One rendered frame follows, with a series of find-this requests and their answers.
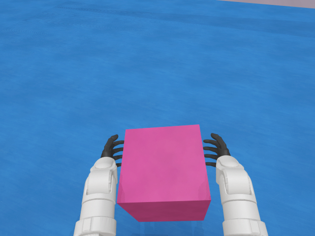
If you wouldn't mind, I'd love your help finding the robot left hand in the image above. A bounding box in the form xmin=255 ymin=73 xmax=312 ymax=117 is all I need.
xmin=101 ymin=134 xmax=124 ymax=167

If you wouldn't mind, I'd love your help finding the carton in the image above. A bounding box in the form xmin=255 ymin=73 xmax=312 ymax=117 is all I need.
xmin=117 ymin=124 xmax=211 ymax=222

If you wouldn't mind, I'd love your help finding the robot right hand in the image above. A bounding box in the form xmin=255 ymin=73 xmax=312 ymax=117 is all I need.
xmin=203 ymin=133 xmax=231 ymax=167

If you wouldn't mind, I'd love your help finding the robot right forearm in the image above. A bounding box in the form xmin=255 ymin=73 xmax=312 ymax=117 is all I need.
xmin=216 ymin=155 xmax=268 ymax=236

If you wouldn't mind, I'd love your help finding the robot left forearm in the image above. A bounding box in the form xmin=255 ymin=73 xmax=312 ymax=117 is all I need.
xmin=73 ymin=157 xmax=118 ymax=236

